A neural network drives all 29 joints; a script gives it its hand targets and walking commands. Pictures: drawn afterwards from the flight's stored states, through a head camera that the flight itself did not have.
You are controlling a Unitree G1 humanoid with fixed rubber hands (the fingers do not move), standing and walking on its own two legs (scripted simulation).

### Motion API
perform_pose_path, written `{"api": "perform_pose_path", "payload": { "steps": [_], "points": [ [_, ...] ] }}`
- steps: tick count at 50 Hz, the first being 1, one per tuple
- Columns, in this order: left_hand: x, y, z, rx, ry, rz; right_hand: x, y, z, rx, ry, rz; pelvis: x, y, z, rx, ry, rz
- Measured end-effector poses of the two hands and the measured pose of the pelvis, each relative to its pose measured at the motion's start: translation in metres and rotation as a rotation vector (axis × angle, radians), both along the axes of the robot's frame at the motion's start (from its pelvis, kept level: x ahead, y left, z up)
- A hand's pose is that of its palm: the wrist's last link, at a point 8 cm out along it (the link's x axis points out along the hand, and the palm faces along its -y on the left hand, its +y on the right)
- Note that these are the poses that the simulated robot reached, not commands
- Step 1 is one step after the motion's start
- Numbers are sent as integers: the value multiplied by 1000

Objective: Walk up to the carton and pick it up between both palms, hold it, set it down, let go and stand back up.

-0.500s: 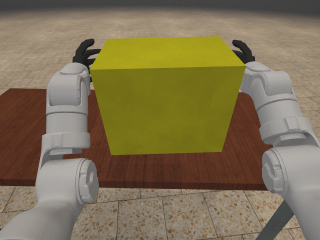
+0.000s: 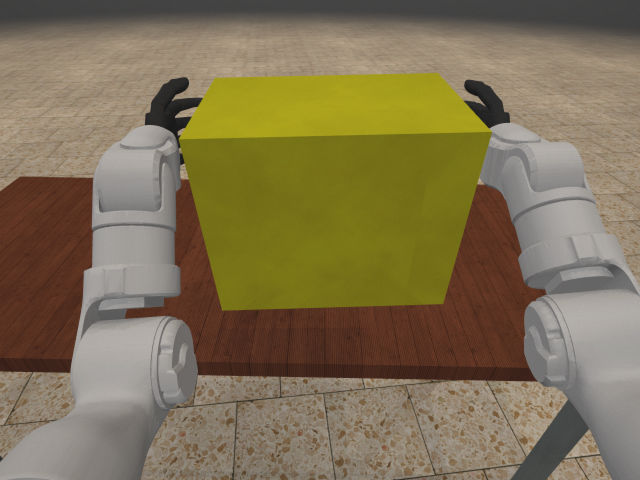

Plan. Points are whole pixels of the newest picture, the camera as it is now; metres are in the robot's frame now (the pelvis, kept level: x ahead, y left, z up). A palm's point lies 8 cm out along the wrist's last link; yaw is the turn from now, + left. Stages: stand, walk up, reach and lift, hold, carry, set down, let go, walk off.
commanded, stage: hold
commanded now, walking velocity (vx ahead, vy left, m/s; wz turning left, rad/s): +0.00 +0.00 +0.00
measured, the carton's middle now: (329, 191) +0.39 +0.00 +0.23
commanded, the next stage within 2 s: set down in 1.90 s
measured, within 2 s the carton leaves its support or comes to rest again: neither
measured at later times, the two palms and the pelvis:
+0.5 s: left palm (163, 143) +0.37 +0.19 +0.30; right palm (489, 142) +0.38 -0.18 +0.30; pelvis +0.00 +0.00 +0.00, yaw +0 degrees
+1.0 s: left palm (163, 143) +0.37 +0.19 +0.30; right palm (489, 142) +0.38 -0.18 +0.30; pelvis +0.00 +0.00 +0.00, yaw +0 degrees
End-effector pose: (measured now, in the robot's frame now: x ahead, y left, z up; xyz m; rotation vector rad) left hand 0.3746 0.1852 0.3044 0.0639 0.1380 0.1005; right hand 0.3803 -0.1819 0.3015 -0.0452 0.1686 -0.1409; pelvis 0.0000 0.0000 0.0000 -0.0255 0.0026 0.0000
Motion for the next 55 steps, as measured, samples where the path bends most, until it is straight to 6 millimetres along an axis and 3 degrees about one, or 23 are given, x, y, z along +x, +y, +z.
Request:
{"api": "perform_pose_path", "payload": {
  "steps": [55],
  "points": [
    [0, 0, 1, 2, -3, 1, 0, 0, 0, -2, 2, 1, 0, 0, 0, 0, 0, 0]
  ]
}}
